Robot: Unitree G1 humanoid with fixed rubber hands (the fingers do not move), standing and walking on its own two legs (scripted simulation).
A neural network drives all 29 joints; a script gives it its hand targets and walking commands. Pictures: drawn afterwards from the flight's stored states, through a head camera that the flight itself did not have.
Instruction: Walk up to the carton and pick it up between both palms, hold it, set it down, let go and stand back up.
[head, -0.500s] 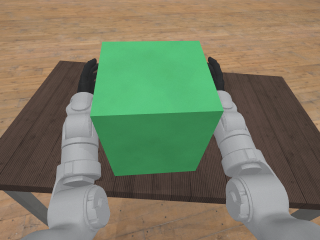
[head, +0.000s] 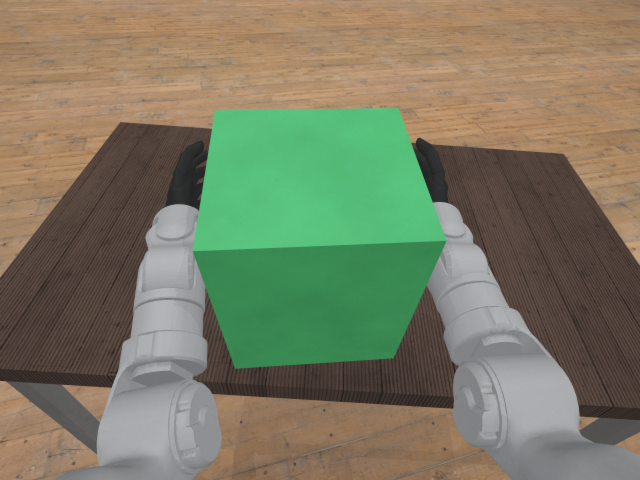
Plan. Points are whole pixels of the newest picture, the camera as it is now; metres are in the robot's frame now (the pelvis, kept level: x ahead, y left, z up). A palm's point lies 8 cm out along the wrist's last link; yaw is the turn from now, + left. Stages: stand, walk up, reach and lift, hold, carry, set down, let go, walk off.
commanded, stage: set down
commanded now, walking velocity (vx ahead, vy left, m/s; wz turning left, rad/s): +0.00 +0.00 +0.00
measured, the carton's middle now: (312, 245) +0.37 +0.01 +0.12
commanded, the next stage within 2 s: none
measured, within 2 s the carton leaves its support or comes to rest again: neither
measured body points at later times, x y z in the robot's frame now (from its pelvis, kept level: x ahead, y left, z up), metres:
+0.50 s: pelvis +0.01 +0.00 +0.00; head +0.02 +0.01 +0.45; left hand +0.43 +0.16 +0.13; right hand +0.44 -0.15 +0.14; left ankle +0.03 +0.15 -0.75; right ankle -0.03 -0.10 -0.75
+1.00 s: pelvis +0.03 -0.01 +0.00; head +0.04 +0.01 +0.45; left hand +0.44 +0.16 +0.10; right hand +0.46 -0.15 +0.11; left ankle +0.03 +0.15 -0.74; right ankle -0.03 -0.10 -0.74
